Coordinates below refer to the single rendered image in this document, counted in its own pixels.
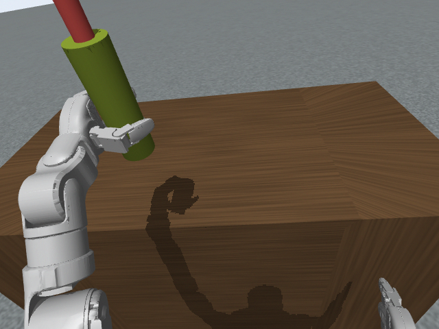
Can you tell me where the bottle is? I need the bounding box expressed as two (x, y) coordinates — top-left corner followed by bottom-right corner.
(53, 0), (155, 161)

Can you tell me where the right robot hand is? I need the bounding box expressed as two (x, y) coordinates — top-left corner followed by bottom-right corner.
(378, 278), (417, 329)

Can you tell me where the left robot arm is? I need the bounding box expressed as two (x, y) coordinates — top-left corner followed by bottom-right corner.
(18, 133), (112, 329)

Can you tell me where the left robot hand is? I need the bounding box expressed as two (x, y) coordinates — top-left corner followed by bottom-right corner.
(59, 87), (154, 155)

